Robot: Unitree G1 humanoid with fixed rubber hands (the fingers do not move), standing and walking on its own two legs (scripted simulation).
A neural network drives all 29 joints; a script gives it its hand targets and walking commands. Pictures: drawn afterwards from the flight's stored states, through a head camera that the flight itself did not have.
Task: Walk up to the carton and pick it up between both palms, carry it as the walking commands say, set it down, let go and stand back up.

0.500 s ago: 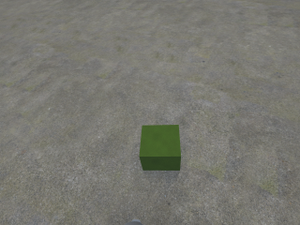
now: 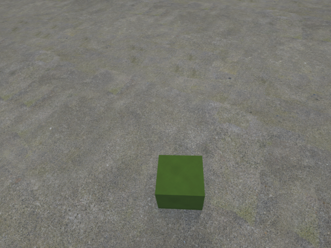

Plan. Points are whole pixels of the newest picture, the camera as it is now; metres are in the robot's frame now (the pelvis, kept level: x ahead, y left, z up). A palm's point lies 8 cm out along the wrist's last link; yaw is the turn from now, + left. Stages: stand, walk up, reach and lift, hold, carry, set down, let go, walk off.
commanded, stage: walk up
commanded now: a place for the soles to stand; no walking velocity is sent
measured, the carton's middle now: (180, 182) +0.61 -0.01 -0.65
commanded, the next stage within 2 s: none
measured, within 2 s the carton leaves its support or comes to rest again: neither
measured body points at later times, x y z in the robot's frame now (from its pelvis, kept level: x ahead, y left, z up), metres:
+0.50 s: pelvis +0.05 +0.02 -0.01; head +0.07 +0.02 +0.44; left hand +0.15 +0.35 -0.09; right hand +0.15 -0.29 -0.11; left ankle +0.09 +0.14 -0.71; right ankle +0.07 -0.10 -0.71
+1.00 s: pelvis +0.05 +0.02 +0.00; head +0.04 +0.02 +0.45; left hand +0.15 +0.35 -0.09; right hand +0.14 -0.29 -0.11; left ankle +0.09 +0.14 -0.71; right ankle +0.07 -0.10 -0.71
